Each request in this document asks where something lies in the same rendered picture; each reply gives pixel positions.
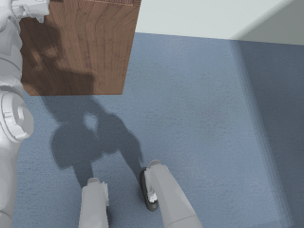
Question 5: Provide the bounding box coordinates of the left robot thigh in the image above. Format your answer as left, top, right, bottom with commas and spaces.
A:
78, 181, 109, 228

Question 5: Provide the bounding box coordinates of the cabinet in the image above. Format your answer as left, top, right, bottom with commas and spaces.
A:
19, 0, 142, 96

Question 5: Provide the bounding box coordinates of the robot right foot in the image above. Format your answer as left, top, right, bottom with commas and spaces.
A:
140, 169, 159, 212

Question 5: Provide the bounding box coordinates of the robot left forearm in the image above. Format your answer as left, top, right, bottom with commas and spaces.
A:
0, 6, 24, 100

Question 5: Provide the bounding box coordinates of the robot left upper arm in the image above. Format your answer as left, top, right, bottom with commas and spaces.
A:
0, 90, 34, 228

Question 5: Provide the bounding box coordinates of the left robot hand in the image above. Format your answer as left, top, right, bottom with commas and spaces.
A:
0, 0, 50, 24

